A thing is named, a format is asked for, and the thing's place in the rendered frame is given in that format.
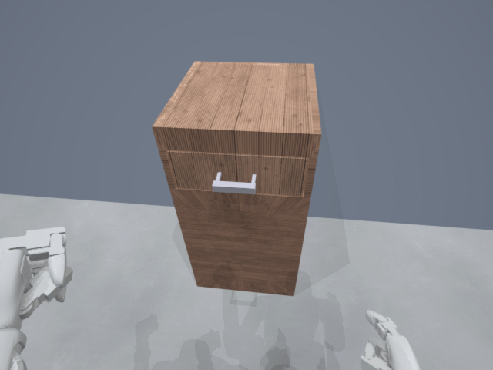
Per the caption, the cabinet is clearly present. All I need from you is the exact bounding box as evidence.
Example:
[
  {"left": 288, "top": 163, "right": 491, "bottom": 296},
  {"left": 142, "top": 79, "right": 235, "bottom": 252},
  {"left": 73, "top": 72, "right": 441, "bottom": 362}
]
[{"left": 152, "top": 62, "right": 321, "bottom": 296}]

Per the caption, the left robot hand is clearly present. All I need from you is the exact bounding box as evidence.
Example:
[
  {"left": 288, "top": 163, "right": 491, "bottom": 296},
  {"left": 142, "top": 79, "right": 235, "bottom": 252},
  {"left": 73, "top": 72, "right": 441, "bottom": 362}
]
[{"left": 0, "top": 227, "right": 72, "bottom": 330}]

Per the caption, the left robot forearm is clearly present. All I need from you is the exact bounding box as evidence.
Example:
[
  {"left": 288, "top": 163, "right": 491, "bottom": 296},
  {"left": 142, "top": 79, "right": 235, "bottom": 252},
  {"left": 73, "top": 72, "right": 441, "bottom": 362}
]
[{"left": 0, "top": 328, "right": 27, "bottom": 370}]

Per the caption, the drawer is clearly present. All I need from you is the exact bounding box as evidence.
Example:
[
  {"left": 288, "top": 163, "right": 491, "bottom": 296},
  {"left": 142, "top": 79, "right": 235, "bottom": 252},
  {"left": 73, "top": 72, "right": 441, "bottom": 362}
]
[{"left": 167, "top": 150, "right": 307, "bottom": 196}]

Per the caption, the handle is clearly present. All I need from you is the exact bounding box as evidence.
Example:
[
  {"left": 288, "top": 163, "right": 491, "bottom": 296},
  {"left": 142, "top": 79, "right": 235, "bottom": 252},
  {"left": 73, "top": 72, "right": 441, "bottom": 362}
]
[{"left": 212, "top": 172, "right": 257, "bottom": 194}]

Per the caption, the right robot hand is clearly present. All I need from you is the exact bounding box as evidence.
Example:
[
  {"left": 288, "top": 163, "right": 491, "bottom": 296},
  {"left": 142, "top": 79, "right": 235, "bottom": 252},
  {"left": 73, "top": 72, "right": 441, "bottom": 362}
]
[{"left": 361, "top": 310, "right": 421, "bottom": 370}]

